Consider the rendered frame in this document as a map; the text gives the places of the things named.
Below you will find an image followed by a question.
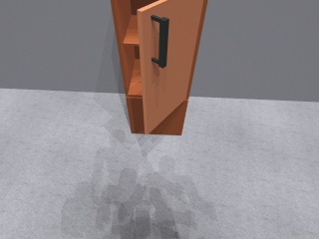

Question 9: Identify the cupboard door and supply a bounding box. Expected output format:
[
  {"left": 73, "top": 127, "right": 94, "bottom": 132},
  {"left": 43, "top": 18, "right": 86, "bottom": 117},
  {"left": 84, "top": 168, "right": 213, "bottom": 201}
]
[{"left": 137, "top": 0, "right": 203, "bottom": 135}]

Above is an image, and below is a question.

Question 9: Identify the handle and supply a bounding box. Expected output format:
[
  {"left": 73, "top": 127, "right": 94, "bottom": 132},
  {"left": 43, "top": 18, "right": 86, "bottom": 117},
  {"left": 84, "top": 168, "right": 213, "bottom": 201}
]
[{"left": 151, "top": 15, "right": 169, "bottom": 68}]

